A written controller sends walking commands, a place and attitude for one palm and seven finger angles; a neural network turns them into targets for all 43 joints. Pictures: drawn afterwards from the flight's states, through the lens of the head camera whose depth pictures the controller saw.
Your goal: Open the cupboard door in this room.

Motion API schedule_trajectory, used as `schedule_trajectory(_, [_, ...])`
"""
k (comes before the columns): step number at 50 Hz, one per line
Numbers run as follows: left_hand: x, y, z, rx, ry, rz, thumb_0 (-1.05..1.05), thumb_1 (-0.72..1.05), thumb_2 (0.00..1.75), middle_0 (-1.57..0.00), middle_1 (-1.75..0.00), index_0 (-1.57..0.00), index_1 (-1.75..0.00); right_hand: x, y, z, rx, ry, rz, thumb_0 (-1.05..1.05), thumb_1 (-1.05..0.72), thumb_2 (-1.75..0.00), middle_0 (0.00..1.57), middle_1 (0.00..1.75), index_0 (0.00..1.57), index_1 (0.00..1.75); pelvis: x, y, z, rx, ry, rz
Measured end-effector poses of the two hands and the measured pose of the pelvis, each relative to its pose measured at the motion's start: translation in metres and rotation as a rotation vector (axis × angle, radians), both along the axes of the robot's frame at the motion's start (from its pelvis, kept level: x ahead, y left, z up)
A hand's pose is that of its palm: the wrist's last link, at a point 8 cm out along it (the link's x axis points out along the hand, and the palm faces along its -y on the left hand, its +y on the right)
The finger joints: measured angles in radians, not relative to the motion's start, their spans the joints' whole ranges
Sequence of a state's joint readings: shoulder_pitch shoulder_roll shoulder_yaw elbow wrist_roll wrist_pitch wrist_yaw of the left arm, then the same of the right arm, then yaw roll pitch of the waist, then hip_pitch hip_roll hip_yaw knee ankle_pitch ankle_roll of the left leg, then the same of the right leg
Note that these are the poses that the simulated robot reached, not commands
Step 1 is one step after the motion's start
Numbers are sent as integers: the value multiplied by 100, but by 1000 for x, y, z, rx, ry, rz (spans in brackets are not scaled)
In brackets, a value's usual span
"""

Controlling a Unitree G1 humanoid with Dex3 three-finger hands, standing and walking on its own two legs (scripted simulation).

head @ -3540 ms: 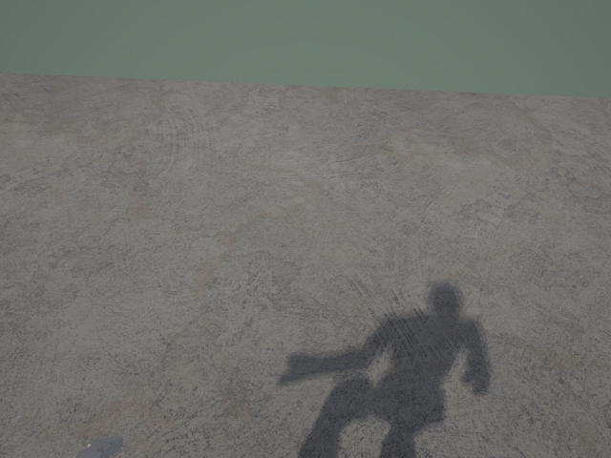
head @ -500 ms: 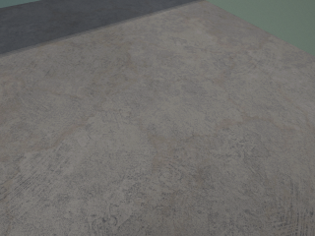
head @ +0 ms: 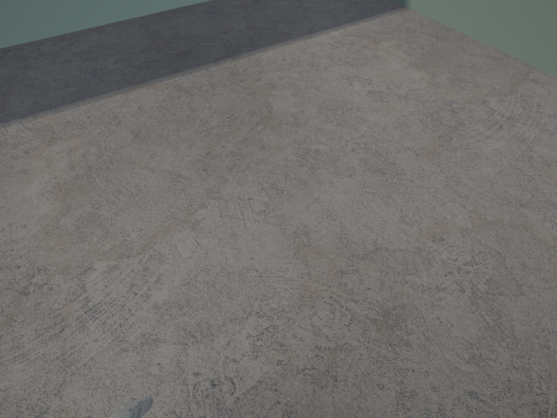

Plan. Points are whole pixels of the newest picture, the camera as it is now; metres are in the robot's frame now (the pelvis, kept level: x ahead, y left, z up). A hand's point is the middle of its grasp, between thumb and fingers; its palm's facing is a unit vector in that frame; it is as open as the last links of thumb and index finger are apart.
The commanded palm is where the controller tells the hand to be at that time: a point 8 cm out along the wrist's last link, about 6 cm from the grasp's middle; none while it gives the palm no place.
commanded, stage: turn or walk to find it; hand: left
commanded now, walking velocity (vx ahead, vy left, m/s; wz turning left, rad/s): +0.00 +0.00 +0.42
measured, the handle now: out of the picture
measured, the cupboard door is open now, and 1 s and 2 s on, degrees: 0 0 0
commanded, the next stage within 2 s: none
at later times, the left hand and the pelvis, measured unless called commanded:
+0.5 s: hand out of the picture -0.06 +0.21 -0.18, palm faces +0.30 -0.93 -0.23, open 7.4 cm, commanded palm none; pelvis -0.03 +0.01 -0.01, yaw +14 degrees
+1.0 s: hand out of the picture -0.04 +0.24 -0.15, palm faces +0.40 -0.88 -0.27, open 7.4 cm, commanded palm none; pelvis -0.06 +0.01 +0.00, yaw +24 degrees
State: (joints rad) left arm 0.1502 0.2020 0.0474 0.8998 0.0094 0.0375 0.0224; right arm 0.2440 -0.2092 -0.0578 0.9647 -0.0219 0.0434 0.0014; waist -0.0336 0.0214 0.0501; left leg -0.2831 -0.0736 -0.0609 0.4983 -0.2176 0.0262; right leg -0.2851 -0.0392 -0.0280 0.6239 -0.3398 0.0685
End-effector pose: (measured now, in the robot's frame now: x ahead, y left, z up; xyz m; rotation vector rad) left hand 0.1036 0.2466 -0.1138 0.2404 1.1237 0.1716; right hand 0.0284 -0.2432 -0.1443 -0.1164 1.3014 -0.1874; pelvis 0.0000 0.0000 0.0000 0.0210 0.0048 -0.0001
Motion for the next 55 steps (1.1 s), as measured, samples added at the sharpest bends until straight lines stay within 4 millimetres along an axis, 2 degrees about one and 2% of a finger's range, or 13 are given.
schedule_trajectory(2, [-5, -10, 2, 12, -19, 5, 1, 91, 90, -20, -30, -20, -30, -7, -10, -8, 12, 19, 0, 0, -90, -90, 21, 30, 21, 30, -4, -8, -3, -2, -4, 15])
schedule_trajectory(6, [-28, -22, 11, 14, -17, 47, 1, 91, 90, -20, -30, -21, -30, -10, -24, -5, 17, 52, 30, 0, -91, -90, 20, 30, 21, 30, -9, -18, 4, 17, -16, 62])
schedule_trajectory(11, [-62, -28, 11, 4, 17, 112, 1, 90, 90, -20, -30, -21, -30, -4, -35, -1, 8, 60, 80, 0, -91, -90, 20, 30, 20, 30, -13, -23, 8, 19, -26, 115])
schedule_trajectory(15, [-91, -27, 4, -15, 52, 172, 1, 90, 90, -20, -30, -21, -30, 8, -33, 3, -10, 68, 133, 0, -91, -90, 20, 30, 20, 30, -17, -21, 8, 16, -26, 156])
schedule_trajectory(20, [-135, -15, -10, -40, 113, 251, 1, 90, 90, -20, -30, -21, -30, 37, -14, 9, -36, 34, 221, 0, -91, -90, 20, 30, 20, 30, -24, -10, 4, 8, -22, 200])
schedule_trajectory(25, [-184, 11, -35, -73, 175, 341, 1, 90, 90, -20, -30, -21, -30, 74, 23, 14, -70, -72, 322, 0, -91, -90, 20, 30, 20, 30, -35, 13, -8, -24, -20, 252])
schedule_trajectory(29, [-210, 29, -41, -81, 229, 385, 1, 91, 90, -20, -30, -20, -30, 87, 52, 27, -75, -142, 374, 0, -91, -90, 20, 30, 20, 30, -43, 25, -6, -20, -27, 262])
schedule_trajectory(35, [-213, 46, -27, -82, 184, 410, 1, 91, 90, -20, -30, -20, -30, 83, 76, 38, -62, -160, 409, 0, -91, -90, 20, 30, 21, 30, -51, 36, 6, -39, -27, 304])
schedule_trajectory(41, [-201, 51, -16, -58, 113, 423, 1, 91, 90, -20, -30, -20, -30, 65, 79, 31, -35, -121, 418, 0, -90, -90, 21, 30, 21, 30, -57, 36, 8, -34, -21, 347])
schedule_trajectory(45, [-189, 46, -10, -40, 71, 421, 1, 91, 90, -20, -30, -20, -30, 47, 67, 21, -22, -73, 412, 0, -90, -90, 21, 30, 21, 30, -61, 28, 7, -26, -17, 376])
schedule_trajectory(50, [-175, 28, -1, -13, 10, 420, 1, 91, 90, -20, -30, -20, -30, 28, 40, 5, -7, -1, 410, 0, -90, -90, 21, 30, 21, 30, -64, 9, 3, -12, -8, 415])
schedule_trajectory(53, [-177, 12, 2, 8, -18, 432, 1, 91, 90, -20, -30, -20, -30, 23, 23, -7, 5, 31, 414, 0, -90, -90, 21, 30, 21, 30, -66, -4, -2, -8, -12, 441])
schedule_trajectory(55, [-185, 1, 7, 10, -22, 450, 1, 91, 90, -20, -30, -20, -30, 23, 16, -6, 4, 51, 430, 0, -91, -90, 20, 30, 21, 30, -67, -10, 1, 3, -17, 467])
